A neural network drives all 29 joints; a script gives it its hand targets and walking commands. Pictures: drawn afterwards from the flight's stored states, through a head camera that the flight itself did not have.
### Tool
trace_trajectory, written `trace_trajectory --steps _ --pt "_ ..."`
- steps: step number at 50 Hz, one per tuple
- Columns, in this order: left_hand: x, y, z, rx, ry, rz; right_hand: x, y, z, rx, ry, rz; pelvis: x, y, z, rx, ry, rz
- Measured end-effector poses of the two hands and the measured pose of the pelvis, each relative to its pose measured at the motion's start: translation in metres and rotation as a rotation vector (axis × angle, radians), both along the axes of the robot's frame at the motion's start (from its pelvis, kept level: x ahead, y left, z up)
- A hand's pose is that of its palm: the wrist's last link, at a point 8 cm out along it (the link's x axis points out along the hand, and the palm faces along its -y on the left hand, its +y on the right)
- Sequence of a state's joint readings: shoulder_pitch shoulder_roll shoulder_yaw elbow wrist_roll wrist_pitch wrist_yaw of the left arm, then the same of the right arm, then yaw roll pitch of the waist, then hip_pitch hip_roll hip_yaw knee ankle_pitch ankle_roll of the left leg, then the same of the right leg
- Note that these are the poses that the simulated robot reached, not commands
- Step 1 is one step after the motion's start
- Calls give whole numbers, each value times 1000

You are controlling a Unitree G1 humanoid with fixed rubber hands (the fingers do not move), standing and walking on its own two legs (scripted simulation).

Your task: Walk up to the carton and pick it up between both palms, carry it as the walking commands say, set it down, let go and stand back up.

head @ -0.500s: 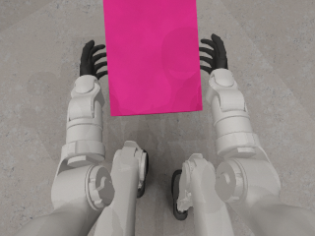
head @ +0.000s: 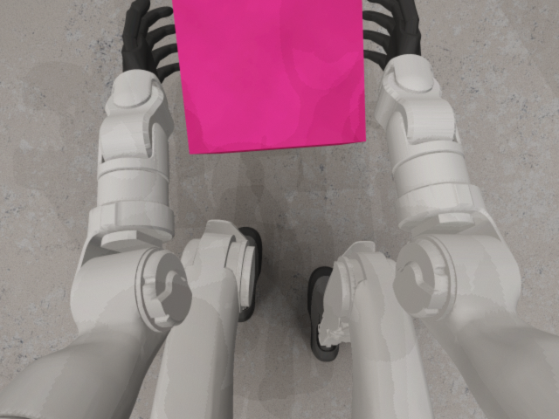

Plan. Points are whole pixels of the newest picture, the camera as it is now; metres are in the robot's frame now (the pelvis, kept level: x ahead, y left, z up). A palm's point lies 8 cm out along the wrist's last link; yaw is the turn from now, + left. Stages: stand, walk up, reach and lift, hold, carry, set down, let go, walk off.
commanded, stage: set down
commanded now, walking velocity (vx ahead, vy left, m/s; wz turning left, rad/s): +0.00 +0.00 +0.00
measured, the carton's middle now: (271, 48) +0.57 +0.09 -0.20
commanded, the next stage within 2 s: none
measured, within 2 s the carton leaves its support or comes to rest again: rests again in 1.14 s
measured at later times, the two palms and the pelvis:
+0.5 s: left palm (160, 72) +0.51 +0.24 -0.20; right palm (375, 66) +0.56 -0.05 -0.20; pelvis +0.00 +0.00 -0.05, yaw +0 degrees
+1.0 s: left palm (170, 72) +0.53 +0.24 -0.24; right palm (368, 75) +0.57 -0.06 -0.25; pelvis +0.00 +0.00 -0.08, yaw +0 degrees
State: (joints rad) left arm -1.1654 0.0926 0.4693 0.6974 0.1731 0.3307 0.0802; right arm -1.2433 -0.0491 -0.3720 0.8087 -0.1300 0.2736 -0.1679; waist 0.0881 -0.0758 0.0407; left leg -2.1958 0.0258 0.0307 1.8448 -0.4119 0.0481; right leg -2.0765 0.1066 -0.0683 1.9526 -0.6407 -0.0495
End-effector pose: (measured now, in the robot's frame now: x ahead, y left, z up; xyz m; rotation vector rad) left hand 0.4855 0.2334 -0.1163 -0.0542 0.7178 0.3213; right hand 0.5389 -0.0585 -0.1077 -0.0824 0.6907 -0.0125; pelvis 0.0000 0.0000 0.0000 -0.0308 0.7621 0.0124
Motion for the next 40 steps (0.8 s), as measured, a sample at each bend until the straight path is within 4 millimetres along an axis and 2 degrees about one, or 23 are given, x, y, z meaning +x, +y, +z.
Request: trace_trajectory --steps 20,40 --pt "20 6 -70 -7 17 -24 19 2 -71 -2 23 38 -4 5 -40 2 -45 -1" --pt "41 16 -123 10 61 -87 27 4 -141 13 74 86 -2 2 -76 14 -129 -13"
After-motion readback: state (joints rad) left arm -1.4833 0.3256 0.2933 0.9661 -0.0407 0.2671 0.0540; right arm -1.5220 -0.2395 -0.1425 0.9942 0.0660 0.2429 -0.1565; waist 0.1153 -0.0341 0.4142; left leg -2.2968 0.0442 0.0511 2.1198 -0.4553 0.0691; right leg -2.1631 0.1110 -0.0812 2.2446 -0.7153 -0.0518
